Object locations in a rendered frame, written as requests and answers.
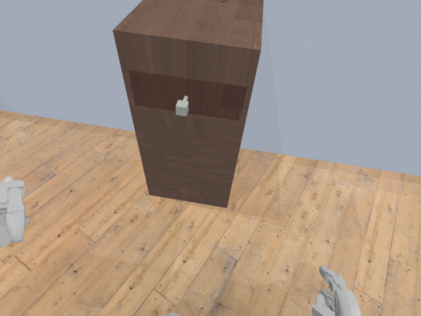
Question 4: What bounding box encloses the robot left hand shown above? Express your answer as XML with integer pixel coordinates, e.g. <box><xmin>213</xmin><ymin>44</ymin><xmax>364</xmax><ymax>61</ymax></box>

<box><xmin>0</xmin><ymin>176</ymin><xmax>30</xmax><ymax>248</ymax></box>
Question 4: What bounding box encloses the handle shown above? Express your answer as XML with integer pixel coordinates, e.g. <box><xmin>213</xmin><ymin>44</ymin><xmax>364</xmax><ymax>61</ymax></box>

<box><xmin>176</xmin><ymin>96</ymin><xmax>189</xmax><ymax>117</ymax></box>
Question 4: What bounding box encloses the cabinet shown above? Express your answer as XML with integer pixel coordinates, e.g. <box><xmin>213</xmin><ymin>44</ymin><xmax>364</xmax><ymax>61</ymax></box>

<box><xmin>113</xmin><ymin>0</ymin><xmax>264</xmax><ymax>208</ymax></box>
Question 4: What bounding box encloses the drawer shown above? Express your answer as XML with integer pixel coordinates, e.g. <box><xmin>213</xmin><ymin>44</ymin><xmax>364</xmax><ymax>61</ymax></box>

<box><xmin>129</xmin><ymin>70</ymin><xmax>245</xmax><ymax>121</ymax></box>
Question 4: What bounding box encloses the robot right hand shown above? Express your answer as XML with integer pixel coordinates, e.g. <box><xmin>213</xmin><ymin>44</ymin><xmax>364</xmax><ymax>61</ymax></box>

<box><xmin>312</xmin><ymin>266</ymin><xmax>362</xmax><ymax>316</ymax></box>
